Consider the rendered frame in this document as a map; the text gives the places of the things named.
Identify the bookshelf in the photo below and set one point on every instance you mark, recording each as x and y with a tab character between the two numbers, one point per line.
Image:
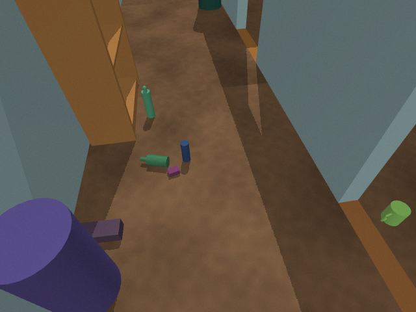
86	45

